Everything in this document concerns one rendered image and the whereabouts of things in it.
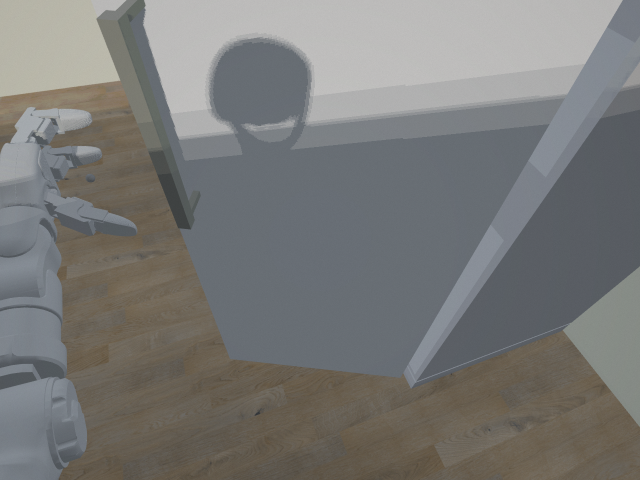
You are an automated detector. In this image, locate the robot left upper arm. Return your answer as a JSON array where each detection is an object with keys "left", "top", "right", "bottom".
[{"left": 0, "top": 377, "right": 87, "bottom": 480}]

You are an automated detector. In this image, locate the robot left forearm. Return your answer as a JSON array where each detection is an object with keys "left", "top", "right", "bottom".
[{"left": 0, "top": 206, "right": 67, "bottom": 390}]

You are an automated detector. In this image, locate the robot left hand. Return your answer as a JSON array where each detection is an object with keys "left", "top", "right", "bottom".
[{"left": 0, "top": 107, "right": 137, "bottom": 236}]

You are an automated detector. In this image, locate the fridge door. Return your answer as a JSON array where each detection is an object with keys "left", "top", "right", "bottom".
[{"left": 91, "top": 0, "right": 623, "bottom": 378}]

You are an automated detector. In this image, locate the handle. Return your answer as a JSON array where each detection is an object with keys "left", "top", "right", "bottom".
[{"left": 96, "top": 0, "right": 201, "bottom": 229}]

